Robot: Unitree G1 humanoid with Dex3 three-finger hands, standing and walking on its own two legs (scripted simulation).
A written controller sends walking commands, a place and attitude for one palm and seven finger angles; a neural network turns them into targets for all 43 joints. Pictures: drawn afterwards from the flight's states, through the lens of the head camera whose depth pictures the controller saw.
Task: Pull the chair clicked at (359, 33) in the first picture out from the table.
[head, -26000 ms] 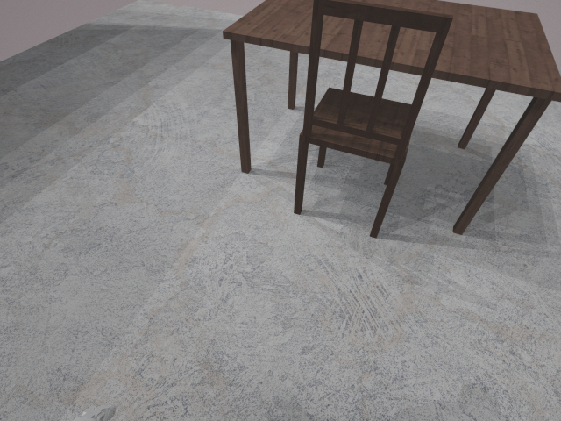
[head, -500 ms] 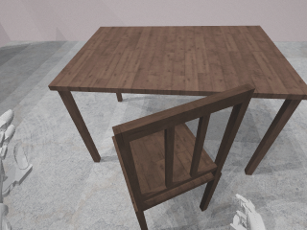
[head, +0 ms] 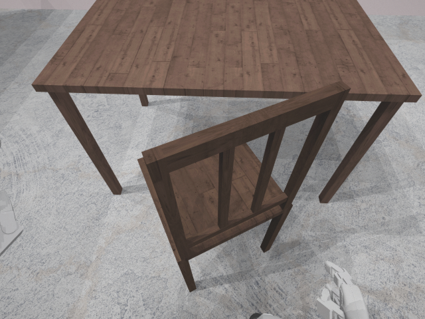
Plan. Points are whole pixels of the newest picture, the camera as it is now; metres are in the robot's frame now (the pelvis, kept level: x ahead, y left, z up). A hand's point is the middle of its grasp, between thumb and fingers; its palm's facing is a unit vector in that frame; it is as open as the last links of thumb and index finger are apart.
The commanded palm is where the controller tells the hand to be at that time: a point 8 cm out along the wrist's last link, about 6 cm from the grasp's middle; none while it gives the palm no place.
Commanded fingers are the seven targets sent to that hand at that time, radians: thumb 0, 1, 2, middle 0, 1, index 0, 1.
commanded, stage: step back with the hand held close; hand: left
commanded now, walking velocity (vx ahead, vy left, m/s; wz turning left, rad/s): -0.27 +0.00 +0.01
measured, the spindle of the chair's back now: (224, 194) +0.38 +0.00 -0.04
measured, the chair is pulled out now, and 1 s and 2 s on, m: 0.21 0.21 0.21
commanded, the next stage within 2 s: stop stepping back and stand still in 1.32 s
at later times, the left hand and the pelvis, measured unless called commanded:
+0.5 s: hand out of the picture +0.15 +0.25 +0.17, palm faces +0.45 -0.71 -0.54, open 7.4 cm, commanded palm +0.08 +0.29 +0.18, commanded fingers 0.00 0.90 0.90 -0.20 -0.30 -0.20 -0.30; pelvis -0.05 -0.02 -0.01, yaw +1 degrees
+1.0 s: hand out of the picture +0.12 +0.25 +0.18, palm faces +0.48 -0.71 -0.52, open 7.4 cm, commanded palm +0.06 +0.28 +0.18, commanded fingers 0.00 0.90 0.90 -0.20 -0.30 -0.20 -0.30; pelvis -0.07 -0.03 -0.01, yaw +2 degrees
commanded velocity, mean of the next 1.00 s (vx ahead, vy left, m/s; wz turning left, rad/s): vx -0.36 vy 0.00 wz -0.02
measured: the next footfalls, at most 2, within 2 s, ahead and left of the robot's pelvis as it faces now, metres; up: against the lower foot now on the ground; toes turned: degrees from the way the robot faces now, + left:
right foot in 0.90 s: +0.02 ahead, -0.15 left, +0.00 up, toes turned +0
right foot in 1.52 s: -0.23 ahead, -0.18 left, +0.00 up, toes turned -5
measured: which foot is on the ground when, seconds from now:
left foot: down 0.00-1.00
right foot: down 0.00-0.80, up 0.82-0.88, down 0.90-1.00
